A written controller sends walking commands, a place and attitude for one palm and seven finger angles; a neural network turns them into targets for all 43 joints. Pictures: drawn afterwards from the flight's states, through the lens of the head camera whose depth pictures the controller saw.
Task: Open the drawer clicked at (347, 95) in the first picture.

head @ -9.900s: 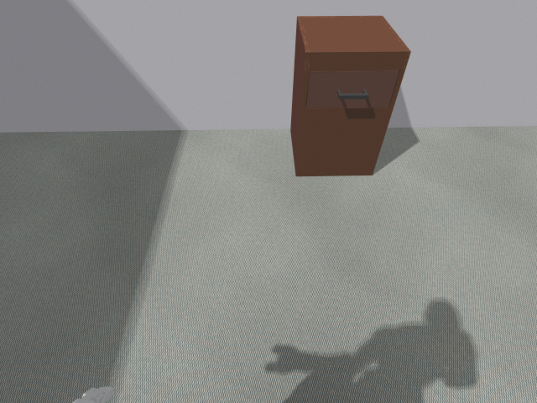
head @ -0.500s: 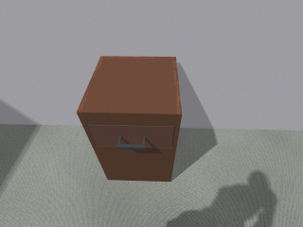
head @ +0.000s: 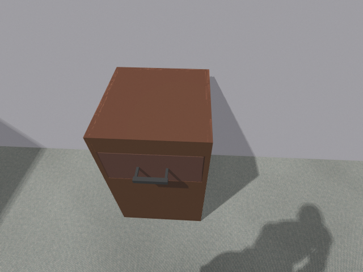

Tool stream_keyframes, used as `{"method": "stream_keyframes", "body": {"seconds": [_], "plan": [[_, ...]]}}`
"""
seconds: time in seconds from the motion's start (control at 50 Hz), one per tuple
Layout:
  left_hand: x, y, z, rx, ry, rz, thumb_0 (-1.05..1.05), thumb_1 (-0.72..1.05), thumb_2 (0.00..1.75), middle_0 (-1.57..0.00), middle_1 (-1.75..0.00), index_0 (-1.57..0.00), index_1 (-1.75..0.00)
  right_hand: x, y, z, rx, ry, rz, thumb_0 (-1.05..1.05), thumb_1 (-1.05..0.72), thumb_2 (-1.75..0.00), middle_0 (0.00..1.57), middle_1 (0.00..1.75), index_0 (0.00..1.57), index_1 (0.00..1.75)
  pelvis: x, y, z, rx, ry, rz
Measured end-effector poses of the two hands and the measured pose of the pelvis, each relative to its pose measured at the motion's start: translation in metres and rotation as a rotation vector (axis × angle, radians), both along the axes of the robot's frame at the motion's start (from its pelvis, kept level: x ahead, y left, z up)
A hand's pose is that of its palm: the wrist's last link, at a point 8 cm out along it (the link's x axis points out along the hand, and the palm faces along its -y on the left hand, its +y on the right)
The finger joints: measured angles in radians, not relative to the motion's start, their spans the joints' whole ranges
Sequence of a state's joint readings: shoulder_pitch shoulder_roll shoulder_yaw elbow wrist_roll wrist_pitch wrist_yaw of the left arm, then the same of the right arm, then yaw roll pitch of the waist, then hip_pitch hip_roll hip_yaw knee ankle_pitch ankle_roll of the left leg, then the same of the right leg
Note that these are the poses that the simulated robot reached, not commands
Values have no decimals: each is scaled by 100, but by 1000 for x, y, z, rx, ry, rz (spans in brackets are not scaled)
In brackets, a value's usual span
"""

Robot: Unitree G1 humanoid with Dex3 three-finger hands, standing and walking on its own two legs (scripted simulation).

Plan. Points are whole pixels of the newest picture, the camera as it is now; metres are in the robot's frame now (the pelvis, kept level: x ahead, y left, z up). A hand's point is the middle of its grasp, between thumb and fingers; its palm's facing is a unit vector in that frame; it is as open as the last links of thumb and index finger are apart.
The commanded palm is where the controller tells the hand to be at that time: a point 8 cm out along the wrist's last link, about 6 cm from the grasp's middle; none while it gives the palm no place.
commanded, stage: come to a stop and stand still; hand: left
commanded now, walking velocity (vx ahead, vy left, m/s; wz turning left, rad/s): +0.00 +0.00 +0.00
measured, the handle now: (151, 175) +0.49 +0.15 -0.25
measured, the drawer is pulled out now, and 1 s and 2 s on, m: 0.00 0.00 0.00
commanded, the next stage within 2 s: look again from close up in 0.52 s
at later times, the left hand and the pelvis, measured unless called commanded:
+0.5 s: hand out of the picture -0.02 +0.14 -0.17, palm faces +0.03 -0.98 -0.18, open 7.3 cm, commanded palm none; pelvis +0.00 -0.02 +0.00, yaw +0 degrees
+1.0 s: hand out of the picture -0.03 +0.14 -0.17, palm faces +0.04 -0.99 -0.16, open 7.3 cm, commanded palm none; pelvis -0.01 -0.02 +0.00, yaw +0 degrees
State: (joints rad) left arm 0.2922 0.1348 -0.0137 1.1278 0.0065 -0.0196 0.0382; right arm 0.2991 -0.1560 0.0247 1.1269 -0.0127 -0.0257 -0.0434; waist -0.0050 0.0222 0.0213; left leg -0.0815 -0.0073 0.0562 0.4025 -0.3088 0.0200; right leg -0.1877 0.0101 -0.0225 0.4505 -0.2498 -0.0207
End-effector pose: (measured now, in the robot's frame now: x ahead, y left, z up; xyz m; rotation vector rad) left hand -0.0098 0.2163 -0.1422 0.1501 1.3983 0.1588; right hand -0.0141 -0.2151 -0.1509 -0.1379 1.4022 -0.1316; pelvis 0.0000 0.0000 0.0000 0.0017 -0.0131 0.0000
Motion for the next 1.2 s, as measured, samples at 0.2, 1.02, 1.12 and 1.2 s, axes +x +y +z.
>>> {"method": "stream_keyframes", "body": {"seconds": [0.2,1.02,1.12,1.2], "plan": [[-4,-11,0,-5,6,8,1,93,90,-20,-30,-20,-30,-9,-3,0,14,28,-3,0,-91,-90,20,30,20,30,1,-9,1,0,-3,5],[-23,-28,-3,-37,18,21,1,92,90,-19,-30,-20,-30,-32,-1,3,24,61,-19,0,-91,-90,20,30,20,30,-6,-17,1,-3,-6,7],[-23,-28,-4,-39,21,22,1,92,90,-19,-30,-20,-30,-32,1,4,25,64,-20,0,-91,-90,20,30,20,30,-6,-16,1,-3,-4,8],[-24,-28,-4,-42,26,23,1,92,90,-19,-30,-20,-30,-32,2,4,25,67,-19,0,-91,-90,20,30,20,30,-6,-15,1,-3,-2,8]]}}
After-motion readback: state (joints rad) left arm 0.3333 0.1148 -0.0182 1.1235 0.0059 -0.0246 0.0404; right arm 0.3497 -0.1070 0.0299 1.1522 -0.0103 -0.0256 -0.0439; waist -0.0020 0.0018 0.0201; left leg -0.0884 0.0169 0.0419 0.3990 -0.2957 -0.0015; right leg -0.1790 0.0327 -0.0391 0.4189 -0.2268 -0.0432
